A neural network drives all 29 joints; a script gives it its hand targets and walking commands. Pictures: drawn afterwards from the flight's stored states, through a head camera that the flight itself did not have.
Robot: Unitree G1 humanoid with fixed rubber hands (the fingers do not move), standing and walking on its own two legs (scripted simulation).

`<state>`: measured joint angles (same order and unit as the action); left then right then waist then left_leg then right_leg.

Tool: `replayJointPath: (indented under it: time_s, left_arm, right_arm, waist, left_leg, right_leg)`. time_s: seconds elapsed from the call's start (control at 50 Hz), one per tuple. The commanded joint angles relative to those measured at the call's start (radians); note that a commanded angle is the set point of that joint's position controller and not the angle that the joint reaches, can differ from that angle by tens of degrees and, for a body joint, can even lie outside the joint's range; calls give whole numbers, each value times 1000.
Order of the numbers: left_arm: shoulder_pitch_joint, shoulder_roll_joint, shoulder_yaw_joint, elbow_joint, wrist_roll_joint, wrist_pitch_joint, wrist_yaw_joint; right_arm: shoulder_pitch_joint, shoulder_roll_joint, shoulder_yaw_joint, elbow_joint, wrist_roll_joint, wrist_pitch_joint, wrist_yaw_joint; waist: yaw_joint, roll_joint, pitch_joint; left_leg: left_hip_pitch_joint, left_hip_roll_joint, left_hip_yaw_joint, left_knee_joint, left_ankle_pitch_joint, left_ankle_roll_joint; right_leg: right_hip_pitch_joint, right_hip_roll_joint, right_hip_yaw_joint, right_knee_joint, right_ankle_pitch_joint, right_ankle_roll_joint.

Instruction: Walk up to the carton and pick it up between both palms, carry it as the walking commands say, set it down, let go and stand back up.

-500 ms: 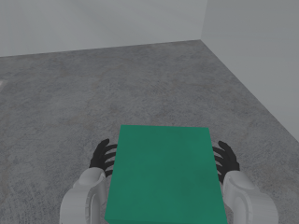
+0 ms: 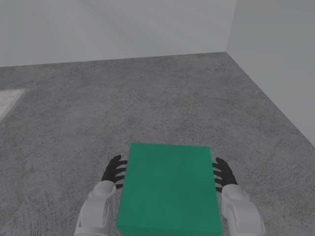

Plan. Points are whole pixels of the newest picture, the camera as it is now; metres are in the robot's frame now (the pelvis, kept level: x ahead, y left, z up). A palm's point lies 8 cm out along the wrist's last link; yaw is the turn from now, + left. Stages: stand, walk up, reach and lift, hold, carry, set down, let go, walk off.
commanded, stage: hold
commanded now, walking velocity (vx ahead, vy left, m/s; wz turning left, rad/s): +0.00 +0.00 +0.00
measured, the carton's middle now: (167, 199) +0.26 +0.02 -0.04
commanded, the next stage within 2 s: set down in 0.54 s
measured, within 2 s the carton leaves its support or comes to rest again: neither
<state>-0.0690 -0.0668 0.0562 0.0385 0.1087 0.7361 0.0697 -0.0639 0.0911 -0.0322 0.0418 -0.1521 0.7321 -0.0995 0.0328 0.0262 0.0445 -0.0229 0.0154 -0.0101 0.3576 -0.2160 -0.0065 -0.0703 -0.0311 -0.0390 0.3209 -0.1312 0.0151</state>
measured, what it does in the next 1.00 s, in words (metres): stands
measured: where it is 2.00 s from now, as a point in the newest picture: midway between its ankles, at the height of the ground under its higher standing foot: outside the picture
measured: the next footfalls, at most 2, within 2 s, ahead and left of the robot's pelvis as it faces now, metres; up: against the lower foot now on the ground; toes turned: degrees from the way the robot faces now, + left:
none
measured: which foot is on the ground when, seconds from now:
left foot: down 0.00-1.00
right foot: down 0.00-1.00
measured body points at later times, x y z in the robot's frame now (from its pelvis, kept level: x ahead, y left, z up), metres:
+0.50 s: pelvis -0.01 +0.01 +0.00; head -0.05 +0.01 +0.44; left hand +0.28 +0.16 +0.04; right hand +0.29 -0.14 +0.04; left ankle +0.00 +0.12 -0.75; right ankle +0.04 -0.13 -0.75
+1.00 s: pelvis -0.02 -0.01 -0.01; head +0.01 -0.02 +0.44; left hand +0.31 +0.14 -0.01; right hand +0.31 -0.16 -0.01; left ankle +0.00 +0.12 -0.75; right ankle +0.04 -0.13 -0.75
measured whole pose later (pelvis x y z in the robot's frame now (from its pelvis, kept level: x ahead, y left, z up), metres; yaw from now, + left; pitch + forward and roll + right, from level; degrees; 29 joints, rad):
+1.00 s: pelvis -0.02 -0.01 -0.01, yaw +1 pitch -1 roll +0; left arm -0.38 -0.19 0.36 0.44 0.37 0.53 -0.04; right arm -0.38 0.19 -0.36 0.39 -0.36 0.57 0.01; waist -0.01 0.02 0.07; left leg -0.21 0.01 -0.03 0.46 -0.23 -0.01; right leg -0.27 -0.02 -0.01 0.46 -0.17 0.01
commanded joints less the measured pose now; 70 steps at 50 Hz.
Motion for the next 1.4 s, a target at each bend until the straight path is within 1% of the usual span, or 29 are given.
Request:
replayJointPath:
  time_s: [0.0, 0.12, 0.24, 0.34, 0.42, 0.52, 0.54, 0.58, 0.62, 0.64, 0.68, 0.7, 0.76, 0.82, 0.92, 1.08, 1.14, 1.24, 1.38]
  left_arm:
    - [-331, -372, -281, -86, -99, -38, -109]
    - [-430, -482, -312, -62, -106, -42, -154]
    - [-501, -602, -354, -24, -115, -38, -207]
    - [-541, -724, -385, 11, -115, -36, -248]
    - [-576, -801, -388, 51, -107, -31, -271]
    - [-630, -889, -376, 116, -101, -33, -293]
    - [-668, -922, -381, 62, -91, -34, -298]
    - [-654, -916, -322, 156, -49, -31, -301]
    - [-648, -933, -275, 222, -9, -45, -302]
    - [-640, -950, -265, 243, -4, -56, -304]
    - [-648, -976, -238, 282, 6, -80, -309]
    - [-662, -984, -231, 297, 7, -93, -312]
    - [-705, -984, -218, 329, 13, -130, -323]
    - [-741, -967, -199, 366, 26, -167, -336]
    - [-770, -931, -158, 423, 58, -230, -350]
    - [-791, -876, -129, 466, 91, -326, -366]
    - [-812, -873, -127, 482, 97, -361, -372]
    - [-867, -890, -118, 516, 112, -410, -382]
    - [-927, -958, -126, 534, 131, -436, -386]
  right_arm:
    - [-324, 373, 278, -90, 96, -15, 80]
    - [-416, 517, 293, -35, 105, -9, 113]
    - [-475, 645, 300, 10, 111, 0, 149]
    - [-521, 758, 322, 46, 118, 6, 192]
    - [-560, 804, 312, 82, 117, 8, 227]
    - [-615, 831, 279, 119, 115, 4, 267]
    - [-582, 857, 314, 76, 102, -3, 289]
    - [-593, 848, 278, 146, 87, -6, 306]
    - [-640, 858, 264, 180, 93, -22, 326]
    - [-664, 876, 274, 177, 100, -31, 334]
    - [-703, 886, 269, 184, 94, -51, 345]
    - [-714, 890, 260, 194, 86, -62, 346]
    - [-731, 911, 227, 236, 63, -97, 347]
    - [-744, 939, 195, 291, 40, -129, 345]
    - [-750, 969, 151, 379, 4, -187, 337]
    - [-722, 1028, 127, 448, -40, -283, 310]
    - [-729, 1040, 120, 468, -52, -320, 304]
    - [-781, 1038, 98, 499, -77, -376, 305]
    - [-865, 1013, 105, 500, -97, -418, 335]
  waist:
    - [2, -34, -138]
    - [15, -28, -157]
    - [10, -15, -175]
    - [11, -13, -191]
    - [7, -1, -176]
    - [-7, 15, -166]
    - [-114, -5, -117]
    - [-84, 35, -92]
    - [-50, 55, -85]
    - [-33, 41, -112]
    - [-23, 9, -152]
    - [-27, -3, -169]
    - [-41, -13, -211]
    - [-46, -23, -245]
    - [-36, -41, -296]
    - [-21, -66, -385]
    - [-21, -57, -427]
    - [-30, -36, -489]
    - [-55, -6, -580]
  left_leg:
    - [-122, -99, -16, -81, 98, 26]
    - [-108, -102, -8, -52, 122, 24]
    - [-102, -103, -12, -28, 129, 20]
    - [-96, -102, -23, -28, 142, 17]
    - [-96, -98, -33, -45, 117, 14]
    - [-90, -88, -49, -75, 91, 11]
    - [-149, -72, -91, -98, 64, 30]
    - [-168, -73, -97, -104, 39, 26]
    - [-184, -71, -103, -108, 9, 30]
    - [-183, -71, -105, -99, 25, 33]
    - [-173, -78, -100, -77, 61, 35]
    - [-171, -82, -96, -66, 67, 35]
    - [-173, -90, -88, -44, 69, 39]
    - [-190, -99, -81, -25, 60, 47]
    - [-241, -112, -71, 19, 88, 58]
    - [-399, -130, -60, 99, 89, 63]
    - [-454, -133, -58, 133, 92, 60]
    - [-545, -134, -49, 198, 83, 54]
    - [-631, -135, -44, 287, 82, 41]
  right_leg:
    - [170, 113, 52, -28, 48, -38]
    - [164, 109, 78, -30, 39, -25]
    - [168, 107, 94, -27, 34, -17]
    - [180, 113, 94, -20, 54, -14]
    - [184, 121, 87, -16, 43, -17]
    - [196, 134, 71, -6, 44, -21]
    - [171, 146, 75, 26, 53, -22]
    - [175, 139, 80, 33, 36, -24]
    - [162, 141, 76, 45, 12, -20]
    - [168, 141, 76, 51, 19, -22]
    - [148, 139, 80, 55, 24, -26]
    - [136, 138, 81, 57, 27, -27]
    - [104, 134, 80, 68, 36, -27]
    - [83, 127, 80, 78, 44, -22]
    - [45, 114, 90, 105, 90, -10]
    - [6, 104, 120, 170, 204, 4]
    - [-31, 107, 122, 198, 213, 2]
    - [-135, 114, 108, 256, 163, -6]
    - [-316, 135, 75, 356, 103, -22]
